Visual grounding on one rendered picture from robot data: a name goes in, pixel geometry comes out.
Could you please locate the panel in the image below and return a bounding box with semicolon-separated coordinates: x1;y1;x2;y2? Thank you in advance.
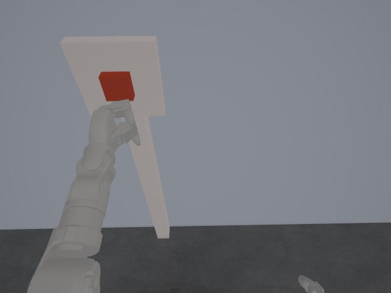
60;36;170;239

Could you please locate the button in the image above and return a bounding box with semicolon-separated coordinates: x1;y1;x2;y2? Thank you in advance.
98;71;135;101

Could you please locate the left robot upper arm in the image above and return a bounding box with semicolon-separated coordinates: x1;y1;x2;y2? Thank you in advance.
30;258;100;293

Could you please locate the robot right hand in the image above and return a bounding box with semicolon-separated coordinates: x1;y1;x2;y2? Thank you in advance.
298;275;324;293

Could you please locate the robot left hand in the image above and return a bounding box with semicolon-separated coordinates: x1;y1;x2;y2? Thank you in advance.
89;99;141;153

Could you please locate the robot left forearm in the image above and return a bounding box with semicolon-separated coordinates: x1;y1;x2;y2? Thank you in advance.
27;143;116;293

